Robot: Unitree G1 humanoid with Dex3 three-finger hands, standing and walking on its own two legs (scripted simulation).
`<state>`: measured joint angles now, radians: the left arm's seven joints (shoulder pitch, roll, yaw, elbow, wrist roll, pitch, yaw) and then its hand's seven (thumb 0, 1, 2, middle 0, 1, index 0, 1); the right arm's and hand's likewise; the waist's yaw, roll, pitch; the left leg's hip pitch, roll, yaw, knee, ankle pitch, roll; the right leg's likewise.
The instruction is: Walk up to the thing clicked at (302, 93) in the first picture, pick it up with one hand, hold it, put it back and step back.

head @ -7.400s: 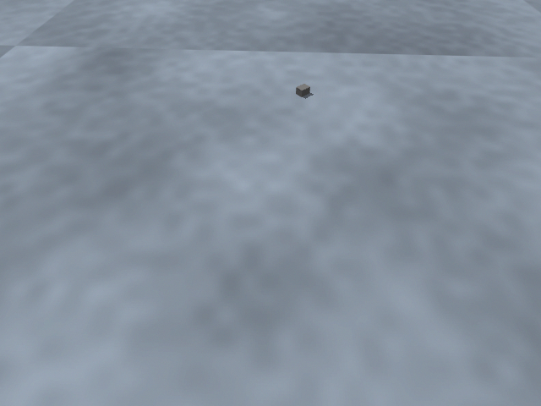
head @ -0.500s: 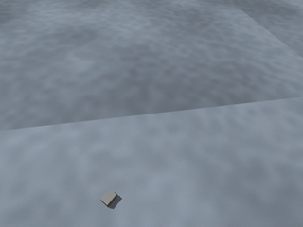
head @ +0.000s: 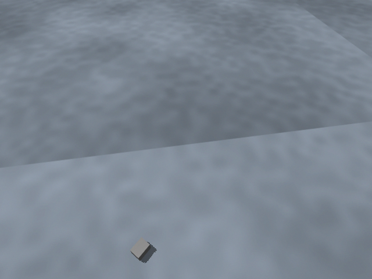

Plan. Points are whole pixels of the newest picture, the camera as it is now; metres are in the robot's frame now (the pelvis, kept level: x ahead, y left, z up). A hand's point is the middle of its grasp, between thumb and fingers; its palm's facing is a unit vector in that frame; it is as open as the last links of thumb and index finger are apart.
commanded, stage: walk up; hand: left
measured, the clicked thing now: (140, 248) +0.40 +0.26 -0.76
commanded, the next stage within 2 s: stand in 0.66 s
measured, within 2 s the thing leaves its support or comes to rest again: neither
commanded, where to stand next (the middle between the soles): +0.02 +0.01 m, yaw +1 degrees
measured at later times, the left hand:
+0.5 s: hand out of the picture +0.10 +0.25 -0.15, palm faces -0.01 -0.94 -0.33, open 7.4 cm
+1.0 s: hand out of the picture +0.09 +0.25 -0.16, palm faces -0.02 -0.94 -0.34, open 7.4 cm
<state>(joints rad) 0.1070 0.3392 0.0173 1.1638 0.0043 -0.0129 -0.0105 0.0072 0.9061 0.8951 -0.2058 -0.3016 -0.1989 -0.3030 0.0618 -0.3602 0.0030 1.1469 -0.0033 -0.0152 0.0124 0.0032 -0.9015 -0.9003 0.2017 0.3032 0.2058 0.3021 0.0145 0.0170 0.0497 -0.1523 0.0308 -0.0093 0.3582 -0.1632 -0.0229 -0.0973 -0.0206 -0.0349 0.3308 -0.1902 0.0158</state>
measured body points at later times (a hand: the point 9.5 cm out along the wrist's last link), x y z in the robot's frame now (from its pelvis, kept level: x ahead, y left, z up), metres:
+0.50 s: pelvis +0.01 +0.00 +0.00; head +0.02 -0.01 +0.45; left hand +0.10 +0.29 -0.13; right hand +0.08 -0.31 -0.13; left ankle +0.02 +0.13 -0.75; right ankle +0.00 -0.13 -0.75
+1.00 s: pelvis +0.01 +0.00 +0.00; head +0.01 +0.00 +0.45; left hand +0.09 +0.30 -0.13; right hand +0.09 -0.30 -0.13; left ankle +0.02 +0.13 -0.75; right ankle +0.00 -0.13 -0.75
